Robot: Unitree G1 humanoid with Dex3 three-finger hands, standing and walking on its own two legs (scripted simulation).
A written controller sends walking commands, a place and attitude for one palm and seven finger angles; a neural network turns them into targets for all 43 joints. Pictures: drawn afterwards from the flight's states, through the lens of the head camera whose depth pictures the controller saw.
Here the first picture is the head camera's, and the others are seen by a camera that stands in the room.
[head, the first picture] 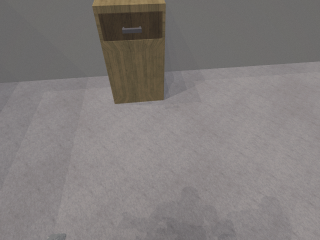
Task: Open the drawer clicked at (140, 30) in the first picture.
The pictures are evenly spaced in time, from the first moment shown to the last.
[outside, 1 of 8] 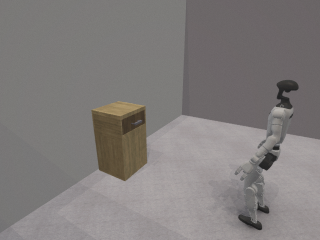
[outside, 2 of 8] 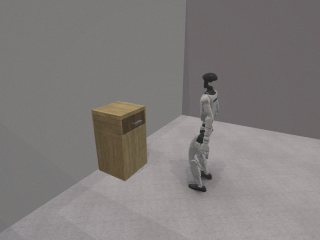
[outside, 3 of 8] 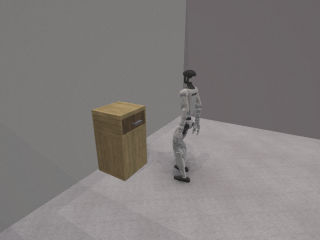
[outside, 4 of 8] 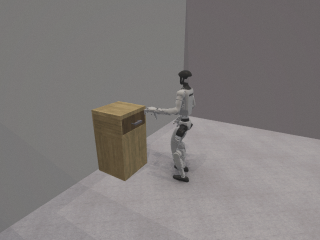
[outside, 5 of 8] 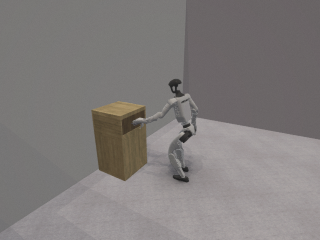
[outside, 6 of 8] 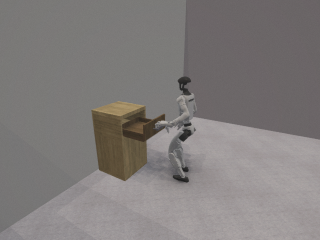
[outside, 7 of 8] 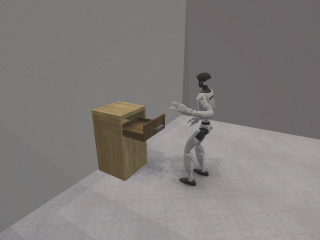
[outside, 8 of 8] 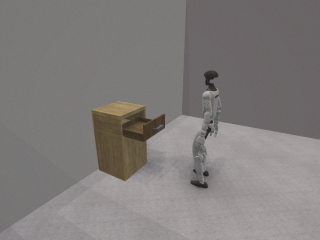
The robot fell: no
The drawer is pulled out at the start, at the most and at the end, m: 0.00 0.30 0.30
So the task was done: yes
